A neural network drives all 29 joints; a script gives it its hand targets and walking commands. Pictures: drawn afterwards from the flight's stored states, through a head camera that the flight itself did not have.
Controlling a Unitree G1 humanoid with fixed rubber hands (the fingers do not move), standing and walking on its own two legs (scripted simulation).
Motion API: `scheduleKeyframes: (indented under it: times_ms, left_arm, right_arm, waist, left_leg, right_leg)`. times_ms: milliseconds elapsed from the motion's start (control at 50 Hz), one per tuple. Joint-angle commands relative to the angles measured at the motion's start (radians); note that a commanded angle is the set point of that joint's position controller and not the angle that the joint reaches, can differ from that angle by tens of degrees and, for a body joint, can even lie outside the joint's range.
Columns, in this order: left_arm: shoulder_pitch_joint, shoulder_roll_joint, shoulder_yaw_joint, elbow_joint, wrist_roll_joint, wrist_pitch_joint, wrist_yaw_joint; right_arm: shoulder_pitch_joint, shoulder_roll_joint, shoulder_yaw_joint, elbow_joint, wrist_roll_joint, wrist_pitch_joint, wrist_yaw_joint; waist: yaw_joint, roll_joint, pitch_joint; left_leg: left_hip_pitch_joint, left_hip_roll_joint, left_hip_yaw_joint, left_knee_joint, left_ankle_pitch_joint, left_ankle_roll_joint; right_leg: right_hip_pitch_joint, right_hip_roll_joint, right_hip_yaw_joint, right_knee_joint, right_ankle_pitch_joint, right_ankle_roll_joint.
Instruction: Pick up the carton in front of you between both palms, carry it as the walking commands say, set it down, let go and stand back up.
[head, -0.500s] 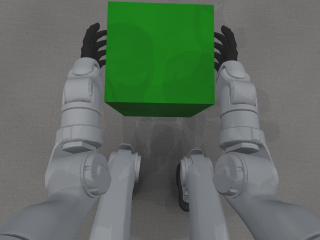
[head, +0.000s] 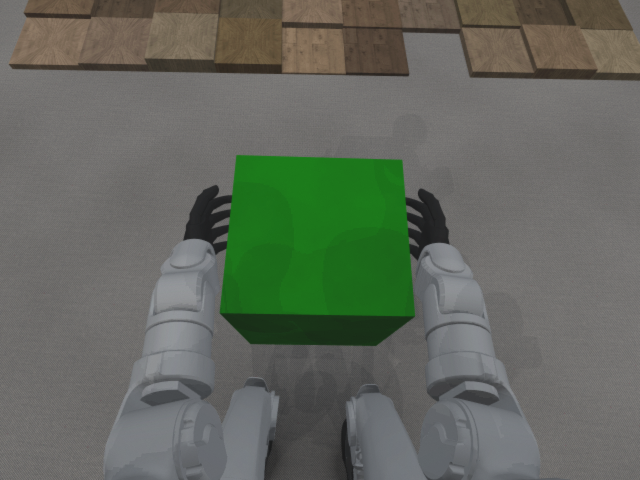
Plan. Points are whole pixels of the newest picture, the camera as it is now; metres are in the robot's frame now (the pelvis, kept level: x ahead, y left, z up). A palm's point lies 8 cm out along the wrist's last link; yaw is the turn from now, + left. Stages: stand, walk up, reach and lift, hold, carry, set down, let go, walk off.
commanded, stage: reach and lift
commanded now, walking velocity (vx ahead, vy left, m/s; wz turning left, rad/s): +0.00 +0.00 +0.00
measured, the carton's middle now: (316, 264) +0.40 +0.01 -0.10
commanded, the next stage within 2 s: hold in 1.62 s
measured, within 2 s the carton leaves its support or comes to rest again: neither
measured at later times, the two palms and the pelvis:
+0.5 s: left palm (163, 227) +0.35 +0.16 +0.12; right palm (496, 235) +0.36 -0.14 +0.12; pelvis +0.05 +0.00 +0.12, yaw +0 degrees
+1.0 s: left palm (145, 220) +0.34 +0.16 +0.16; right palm (522, 232) +0.34 -0.14 +0.16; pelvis +0.03 +0.00 +0.13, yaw +0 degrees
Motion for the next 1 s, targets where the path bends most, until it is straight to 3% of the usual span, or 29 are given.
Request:
scheduleKeyframes:
  times_ms: [0,240,460,540,720,840,980]
  left_arm:
    - [-0.546,-1.068,-0.582,0.025,-0.16,-0.021,-0.229]
    - [-0.317,-1.065,-0.644,-0.043,-0.154,-0.008,-0.235]
    - [-0.141,-1.047,-0.72,-0.162,-0.184,0.086,-0.233]
    - [-0.107,-1.028,-0.739,-0.222,-0.191,0.138,-0.231]
    - [-0.166,-1.006,-0.613,-0.16,-0.135,0.186,-0.248]
    - [-0.251,-1.031,-0.643,-0.19,-0.15,0.178,-0.255]
    - [-0.219,-1.017,-0.654,-0.203,-0.148,0.188,-0.249]
  right_arm:
    - [-0.527,1.081,0.586,0.058,0.144,-0.003,0.251]
    - [-0.285,1.086,0.66,-0.014,0.138,0.016,0.254]
    - [-0.104,1.046,0.727,-0.139,0.154,0.113,0.266]
    - [-0.056,1.034,0.729,-0.184,0.163,0.164,0.273]
    - [-0.144,0.994,0.623,-0.139,0.113,0.212,0.297]
    - [-0.222,1.016,0.649,-0.169,0.123,0.2,0.302]
    - [-0.189,0.996,0.651,-0.183,0.12,0.21,0.297]
  waist:
    - [0.015,0.024,-0.649]
    - [0.004,0.021,-0.446]
    - [-0.007,0.029,-0.23]
    - [-0.013,0.022,-0.131]
    - [-0.004,0.025,0.073]
    - [-0.008,0.024,-0.007]
    - [-0.012,0.026,-0.021]
  left_leg:
    - [0.557,-0.117,0.044,-0.208,0.239,0.021]
    - [0.859,-0.094,0.008,-0.465,0.351,0.028]
    - [1.162,-0.075,-0.009,-0.707,0.465,0.025]
    - [1.235,-0.068,-0.01,-0.79,0.442,0.024]
    - [1.24,-0.057,0.005,-0.864,0.215,0.037]
    - [1.274,-0.057,0.008,-0.853,0.229,0.035]
    - [1.307,-0.06,0.007,-0.868,0.276,0.028]
  right_leg:
    - [0.411,0.111,-0.041,-0.229,0.208,-0.013]
    - [0.751,0.074,0.007,-0.497,0.343,-0.018]
    - [1.043,0.049,0.014,-0.738,0.464,-0.016]
    - [1.123,0.044,0.012,-0.818,0.447,-0.017]
    - [1.108,0.031,-0.001,-0.893,0.209,-0.034]
    - [1.144,0.033,-0.005,-0.882,0.226,-0.033]
    - [1.179,0.037,-0.006,-0.898,0.275,-0.03]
